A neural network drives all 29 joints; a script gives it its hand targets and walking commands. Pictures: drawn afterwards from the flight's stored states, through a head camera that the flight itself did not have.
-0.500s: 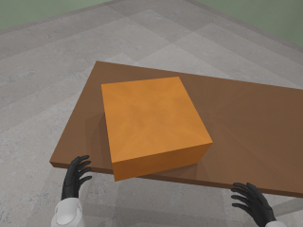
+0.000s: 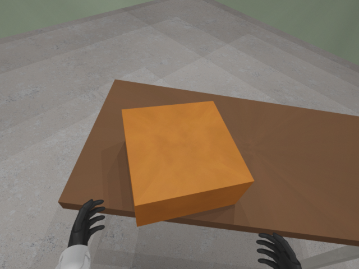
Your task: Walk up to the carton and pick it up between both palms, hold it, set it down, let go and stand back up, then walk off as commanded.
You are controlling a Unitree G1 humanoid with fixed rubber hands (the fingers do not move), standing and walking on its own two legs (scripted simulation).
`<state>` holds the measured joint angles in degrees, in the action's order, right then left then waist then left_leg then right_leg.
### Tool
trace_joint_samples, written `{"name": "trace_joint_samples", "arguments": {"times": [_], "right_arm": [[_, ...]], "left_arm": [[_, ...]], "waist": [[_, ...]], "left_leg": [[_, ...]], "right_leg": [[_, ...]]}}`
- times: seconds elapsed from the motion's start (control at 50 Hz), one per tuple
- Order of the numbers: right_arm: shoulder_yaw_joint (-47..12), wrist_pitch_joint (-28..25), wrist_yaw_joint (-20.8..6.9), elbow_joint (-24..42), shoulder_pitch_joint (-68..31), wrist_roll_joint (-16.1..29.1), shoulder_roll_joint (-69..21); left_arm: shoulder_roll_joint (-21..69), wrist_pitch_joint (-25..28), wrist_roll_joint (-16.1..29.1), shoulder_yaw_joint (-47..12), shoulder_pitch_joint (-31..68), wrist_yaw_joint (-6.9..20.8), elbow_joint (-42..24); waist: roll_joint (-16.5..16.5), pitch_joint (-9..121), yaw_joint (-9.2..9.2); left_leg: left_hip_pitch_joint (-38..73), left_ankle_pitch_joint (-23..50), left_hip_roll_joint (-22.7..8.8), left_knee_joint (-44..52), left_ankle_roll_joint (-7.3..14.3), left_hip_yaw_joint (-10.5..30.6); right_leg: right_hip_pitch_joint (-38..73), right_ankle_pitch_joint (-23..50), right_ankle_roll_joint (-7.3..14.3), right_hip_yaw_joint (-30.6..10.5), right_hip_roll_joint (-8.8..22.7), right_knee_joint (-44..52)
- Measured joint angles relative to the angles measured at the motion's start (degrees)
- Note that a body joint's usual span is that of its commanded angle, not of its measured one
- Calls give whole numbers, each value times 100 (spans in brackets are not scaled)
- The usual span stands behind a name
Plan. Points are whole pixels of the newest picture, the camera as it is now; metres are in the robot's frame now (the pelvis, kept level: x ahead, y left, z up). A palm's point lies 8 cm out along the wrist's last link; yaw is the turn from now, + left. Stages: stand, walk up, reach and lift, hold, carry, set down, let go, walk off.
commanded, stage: set down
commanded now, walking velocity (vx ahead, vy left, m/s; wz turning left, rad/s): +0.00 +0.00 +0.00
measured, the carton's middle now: (179, 157) +0.43 +0.00 -0.06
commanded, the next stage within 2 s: let go in 1.34 s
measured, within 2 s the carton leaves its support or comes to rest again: neither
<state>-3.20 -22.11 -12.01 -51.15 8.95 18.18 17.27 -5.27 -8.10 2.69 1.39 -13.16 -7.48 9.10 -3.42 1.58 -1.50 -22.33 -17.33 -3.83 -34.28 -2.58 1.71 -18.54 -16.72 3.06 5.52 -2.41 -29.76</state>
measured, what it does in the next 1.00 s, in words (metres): stands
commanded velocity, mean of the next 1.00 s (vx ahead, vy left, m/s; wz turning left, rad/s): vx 0.00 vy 0.00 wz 0.00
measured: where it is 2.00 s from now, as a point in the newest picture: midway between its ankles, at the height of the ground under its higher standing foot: outside the picture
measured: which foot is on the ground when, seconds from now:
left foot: down 0.00-1.00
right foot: down 0.00-1.00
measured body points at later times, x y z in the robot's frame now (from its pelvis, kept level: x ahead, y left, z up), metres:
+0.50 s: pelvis +0.01 +0.00 +0.00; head +0.05 +0.04 +0.45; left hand +0.20 +0.22 -0.07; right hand +0.16 -0.23 -0.08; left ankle +0.00 +0.14 -0.73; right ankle -0.02 -0.09 -0.73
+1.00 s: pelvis +0.00 +0.00 +0.00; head +0.03 +0.05 +0.45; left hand +0.19 +0.22 -0.08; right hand +0.14 -0.21 -0.09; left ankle +0.00 +0.14 -0.73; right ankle -0.02 -0.09 -0.73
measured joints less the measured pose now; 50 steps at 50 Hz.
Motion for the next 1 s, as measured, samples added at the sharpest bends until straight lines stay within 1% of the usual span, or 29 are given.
{"name": "trace_joint_samples", "arguments": {"times": [0.3, 0.52, 0.64, 1.0], "right_arm": [[0, -40, 295, 0, 150, -189, -150], [0, -1, 562, 0, 185, -565, -490], [0, 18, 720, 0, 216, -763, -660], [0, 178, 1009, 0, 249, -1089, -826]], "left_arm": [[-163, 184, -2, 8, -1, 261, 474], [-294, 203, -2, 7, -1, 440, 704], [-362, 155, -2, 8, -1, 509, 745], [-513, -38, -18, 8, -1, 657, 888]], "waist": [[0, -60, 0], [0, -150, 3], [0, -214, 3], [0, -287, 45]], "left_leg": [[265, 1, 13, 206, 22, 0], [344, 1, 15, 228, 29, 0], [411, 2, 15, 229, 33, 0], [533, 22, 15, 229, 42, 0]], "right_leg": [[326, 66, -32, 0, 0, 327], [416, 80, -44, 0, 0, 373], [484, 82, -48, 0, 0, 376], [607, 101, -54, 0, 0, 377]]}}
